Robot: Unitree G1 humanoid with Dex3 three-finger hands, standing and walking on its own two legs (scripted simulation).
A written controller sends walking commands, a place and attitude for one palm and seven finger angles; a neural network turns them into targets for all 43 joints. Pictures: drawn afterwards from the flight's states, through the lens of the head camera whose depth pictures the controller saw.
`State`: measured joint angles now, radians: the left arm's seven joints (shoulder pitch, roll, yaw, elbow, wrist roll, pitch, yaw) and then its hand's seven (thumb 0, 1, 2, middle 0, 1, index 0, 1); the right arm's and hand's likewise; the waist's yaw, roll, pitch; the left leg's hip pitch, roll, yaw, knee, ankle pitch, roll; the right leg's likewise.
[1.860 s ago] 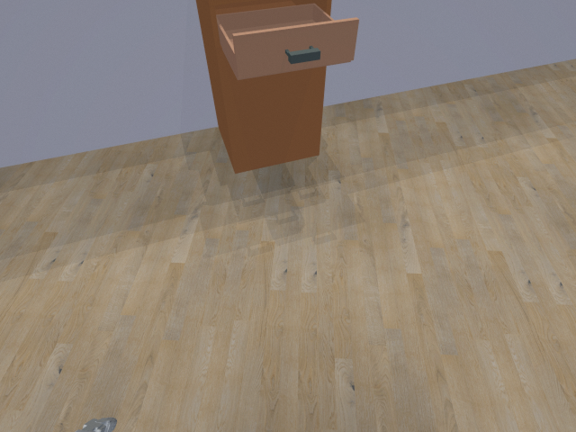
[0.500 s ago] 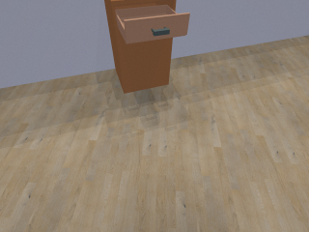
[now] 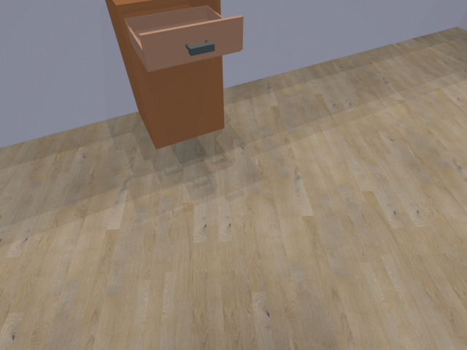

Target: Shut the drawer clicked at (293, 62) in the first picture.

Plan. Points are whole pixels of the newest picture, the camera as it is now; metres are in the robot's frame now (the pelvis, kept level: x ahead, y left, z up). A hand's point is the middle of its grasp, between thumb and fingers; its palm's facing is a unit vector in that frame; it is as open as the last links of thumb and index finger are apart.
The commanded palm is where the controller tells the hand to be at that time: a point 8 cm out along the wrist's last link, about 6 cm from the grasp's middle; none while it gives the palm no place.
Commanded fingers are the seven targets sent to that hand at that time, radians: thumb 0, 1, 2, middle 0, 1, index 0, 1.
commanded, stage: walk to a spot facing it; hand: left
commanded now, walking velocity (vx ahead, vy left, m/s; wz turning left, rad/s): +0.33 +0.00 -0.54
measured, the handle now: (199, 46) +1.20 +0.24 -0.03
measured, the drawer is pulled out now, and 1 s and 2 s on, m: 0.29 0.29 0.29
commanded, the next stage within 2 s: turn to face it in 1.88 s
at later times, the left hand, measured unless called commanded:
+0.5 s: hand out of the picture +0.15 +0.24 -0.19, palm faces -0.08 -0.98 -0.17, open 7.4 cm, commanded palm none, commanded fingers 0.00 0.90 0.90 -0.20 -0.30 -0.20 -0.30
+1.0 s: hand (219, 189) +0.55 +0.09 -0.15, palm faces -0.52 -0.84 -0.13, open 7.4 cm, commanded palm none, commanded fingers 0.00 0.90 0.90 -0.20 -0.30 -0.20 -0.30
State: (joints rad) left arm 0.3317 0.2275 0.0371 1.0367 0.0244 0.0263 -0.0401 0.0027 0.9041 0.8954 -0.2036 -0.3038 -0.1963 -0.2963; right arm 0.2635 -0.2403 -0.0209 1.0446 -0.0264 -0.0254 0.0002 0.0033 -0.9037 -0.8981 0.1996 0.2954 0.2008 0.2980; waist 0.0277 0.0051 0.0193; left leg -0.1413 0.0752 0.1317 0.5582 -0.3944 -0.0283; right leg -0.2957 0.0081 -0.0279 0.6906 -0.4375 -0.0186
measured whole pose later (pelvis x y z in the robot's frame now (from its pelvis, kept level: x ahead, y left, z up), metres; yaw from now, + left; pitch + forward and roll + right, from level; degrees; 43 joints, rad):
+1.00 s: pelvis +0.36 +0.01 +0.01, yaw -27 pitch +0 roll +0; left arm 0.07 0.17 0.06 0.97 0.04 0.03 -0.04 0.00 0.91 0.90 -0.20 -0.30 -0.19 -0.30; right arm 0.52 -0.14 -0.02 1.12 -0.04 -0.07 -0.02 0.00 -0.91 -0.90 0.19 0.29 0.20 0.30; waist -0.09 -0.02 0.07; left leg 0.05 0.07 0.37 0.34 -0.37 0.00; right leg -0.54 -0.08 -0.12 0.72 -0.19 -0.03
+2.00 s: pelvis +0.73 -0.21 +0.00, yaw -43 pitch -1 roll +0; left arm 0.12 0.18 0.08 1.00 0.03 0.00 -0.03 0.00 0.92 0.90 -0.20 -0.30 -0.19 -0.30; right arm 0.48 -0.11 -0.03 1.14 -0.03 -0.06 -0.02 0.00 -0.91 -0.90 0.20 0.30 0.20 0.30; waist -0.05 0.01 0.11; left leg 0.09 0.12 0.36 0.44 -0.46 -0.06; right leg -0.50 -0.04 -0.16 0.65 -0.18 -0.05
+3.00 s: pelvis +0.79 -0.31 +0.00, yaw -13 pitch +0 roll +1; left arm 0.18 0.19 0.05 0.86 0.02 0.01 0.02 0.00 0.90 0.90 -0.20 -0.30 -0.20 -0.30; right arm 0.19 -0.26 -0.10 0.92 -0.02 0.07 0.02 0.01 -0.91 -0.90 0.20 0.30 0.20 0.30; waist -0.02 0.08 0.06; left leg -0.48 -0.04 -0.07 0.85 -0.41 -0.03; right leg -0.28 -0.05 -0.09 0.59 -0.31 -0.01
